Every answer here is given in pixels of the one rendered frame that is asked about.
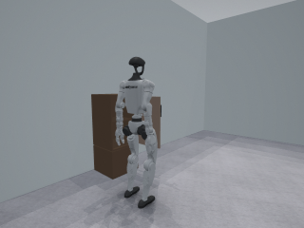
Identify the robot right hand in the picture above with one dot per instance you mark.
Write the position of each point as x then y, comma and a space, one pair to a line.
150, 140

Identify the robot left upper arm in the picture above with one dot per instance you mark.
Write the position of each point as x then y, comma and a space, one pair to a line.
120, 98

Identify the left robot forearm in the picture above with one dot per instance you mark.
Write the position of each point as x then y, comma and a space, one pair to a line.
119, 117

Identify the humanoid robot head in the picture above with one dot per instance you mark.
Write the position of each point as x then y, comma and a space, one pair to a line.
136, 62

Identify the left robot thigh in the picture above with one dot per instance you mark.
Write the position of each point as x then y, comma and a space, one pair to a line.
133, 142

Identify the robot left hand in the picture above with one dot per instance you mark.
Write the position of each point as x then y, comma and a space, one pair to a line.
119, 132

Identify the robot right upper arm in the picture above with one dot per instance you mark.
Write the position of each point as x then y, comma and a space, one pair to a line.
148, 90

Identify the cupboard door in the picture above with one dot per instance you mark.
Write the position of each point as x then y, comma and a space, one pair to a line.
156, 120

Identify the right robot forearm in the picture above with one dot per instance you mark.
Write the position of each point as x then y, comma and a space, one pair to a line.
148, 120

